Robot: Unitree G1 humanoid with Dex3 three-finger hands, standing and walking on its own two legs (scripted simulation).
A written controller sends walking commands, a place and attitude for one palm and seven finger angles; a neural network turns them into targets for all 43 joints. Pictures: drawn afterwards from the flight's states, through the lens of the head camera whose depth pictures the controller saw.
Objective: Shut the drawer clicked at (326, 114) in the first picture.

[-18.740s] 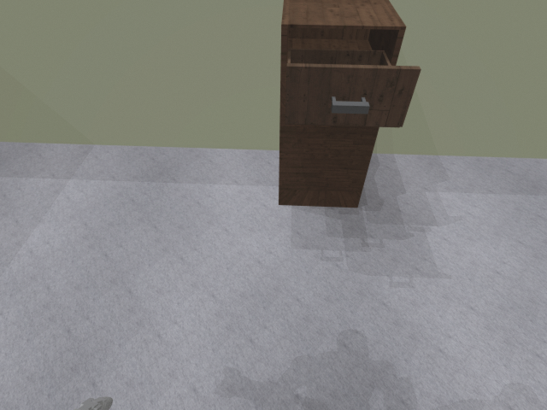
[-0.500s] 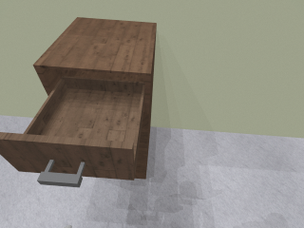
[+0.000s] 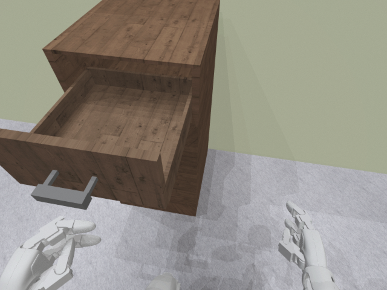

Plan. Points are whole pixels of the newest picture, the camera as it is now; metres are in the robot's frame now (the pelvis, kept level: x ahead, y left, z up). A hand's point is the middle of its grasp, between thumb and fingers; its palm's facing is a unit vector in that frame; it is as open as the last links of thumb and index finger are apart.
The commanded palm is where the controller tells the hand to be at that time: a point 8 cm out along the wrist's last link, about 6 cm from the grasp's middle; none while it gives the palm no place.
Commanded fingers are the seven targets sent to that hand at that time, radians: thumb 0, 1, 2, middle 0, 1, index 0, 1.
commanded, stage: raise the hand and make a fist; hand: left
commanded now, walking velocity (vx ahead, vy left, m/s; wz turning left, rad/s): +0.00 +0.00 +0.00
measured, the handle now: (67, 187) +0.27 +0.28 +0.07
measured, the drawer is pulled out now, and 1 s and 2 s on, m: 0.28 0.28 0.28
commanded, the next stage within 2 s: bring the fist close to the handle in 1.30 s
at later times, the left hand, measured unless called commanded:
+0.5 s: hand (35, 264) +0.13 +0.25 +0.11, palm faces -0.05 -1.00 -0.08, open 3.1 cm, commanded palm +0.08 +0.31 +0.13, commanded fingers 0.00 0.90 0.90 -1.32 -1.51 -1.32 -1.51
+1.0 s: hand (11, 255) +0.13 +0.25 +0.16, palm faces +0.01 -0.99 -0.15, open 3.2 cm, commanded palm +0.07 +0.30 +0.17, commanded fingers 0.00 0.90 0.90 -1.40 -1.60 -1.40 -1.60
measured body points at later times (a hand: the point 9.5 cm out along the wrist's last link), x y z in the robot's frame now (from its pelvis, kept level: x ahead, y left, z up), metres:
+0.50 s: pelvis +0.00 +0.04 +0.02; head +0.00 +0.05 +0.47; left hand +0.13 +0.30 +0.12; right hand +0.19 -0.20 -0.01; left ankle +0.04 +0.13 -0.66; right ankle +0.00 -0.07 -0.66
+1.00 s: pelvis +0.00 +0.05 +0.04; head -0.03 +0.04 +0.49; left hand +0.12 +0.30 +0.17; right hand +0.21 -0.16 +0.01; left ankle +0.04 +0.13 -0.66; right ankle +0.00 -0.07 -0.66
